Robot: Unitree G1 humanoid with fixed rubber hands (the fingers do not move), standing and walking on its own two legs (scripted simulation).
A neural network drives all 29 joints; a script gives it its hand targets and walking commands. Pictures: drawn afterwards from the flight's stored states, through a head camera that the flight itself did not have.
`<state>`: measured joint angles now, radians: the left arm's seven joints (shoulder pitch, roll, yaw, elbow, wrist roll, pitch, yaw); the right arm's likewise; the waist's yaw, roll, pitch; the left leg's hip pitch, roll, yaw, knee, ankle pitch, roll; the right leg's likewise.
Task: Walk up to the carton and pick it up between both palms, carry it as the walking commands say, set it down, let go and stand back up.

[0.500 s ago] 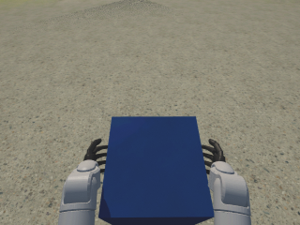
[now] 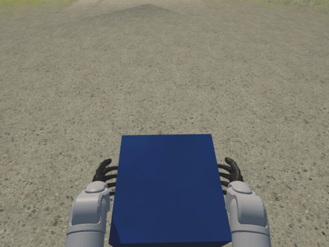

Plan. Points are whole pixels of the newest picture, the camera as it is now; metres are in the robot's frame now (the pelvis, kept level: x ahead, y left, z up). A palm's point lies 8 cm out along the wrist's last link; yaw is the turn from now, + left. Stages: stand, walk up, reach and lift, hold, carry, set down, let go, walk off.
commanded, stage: carry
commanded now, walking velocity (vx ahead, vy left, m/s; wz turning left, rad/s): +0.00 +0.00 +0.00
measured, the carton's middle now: (167, 194) +0.31 +0.00 -0.03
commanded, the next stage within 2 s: none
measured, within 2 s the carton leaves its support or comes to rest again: neither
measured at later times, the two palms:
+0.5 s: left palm (97, 181) +0.29 +0.17 +0.05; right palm (227, 180) +0.30 -0.15 +0.05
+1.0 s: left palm (97, 178) +0.30 +0.17 +0.05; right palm (226, 178) +0.31 -0.15 +0.05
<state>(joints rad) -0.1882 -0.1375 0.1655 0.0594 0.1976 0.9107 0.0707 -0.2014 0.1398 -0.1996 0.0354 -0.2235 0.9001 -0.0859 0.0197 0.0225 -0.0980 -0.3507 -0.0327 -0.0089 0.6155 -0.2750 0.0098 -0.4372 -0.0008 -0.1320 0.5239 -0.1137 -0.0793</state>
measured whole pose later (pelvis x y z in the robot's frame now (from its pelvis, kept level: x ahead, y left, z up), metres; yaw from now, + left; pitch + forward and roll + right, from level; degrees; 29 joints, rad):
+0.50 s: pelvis +0.02 +0.01 +0.00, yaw +0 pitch +2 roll +0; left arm -0.19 -0.14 0.17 0.04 0.19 0.91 0.09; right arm -0.20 0.14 -0.20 0.05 -0.22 0.87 -0.08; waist 0.02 0.02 -0.10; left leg -0.35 -0.03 -0.01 0.62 -0.30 0.02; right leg -0.44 0.00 -0.13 0.51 -0.12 -0.07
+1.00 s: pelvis +0.02 +0.01 +0.00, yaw +0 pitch +3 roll +0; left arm -0.19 -0.14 0.16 0.03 0.19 0.89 0.08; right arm -0.20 0.14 -0.20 0.04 -0.22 0.87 -0.08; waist 0.02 0.02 -0.10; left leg -0.35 -0.03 -0.01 0.62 -0.31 0.03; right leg -0.44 0.00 -0.13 0.51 -0.13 -0.07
